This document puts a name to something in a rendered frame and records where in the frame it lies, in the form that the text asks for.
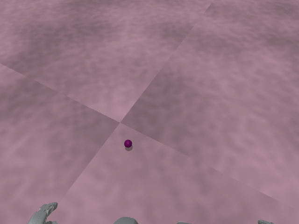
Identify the ball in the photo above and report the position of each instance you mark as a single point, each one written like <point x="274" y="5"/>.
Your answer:
<point x="128" y="143"/>

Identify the left robot hand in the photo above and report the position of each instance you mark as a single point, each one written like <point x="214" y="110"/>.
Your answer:
<point x="41" y="216"/>

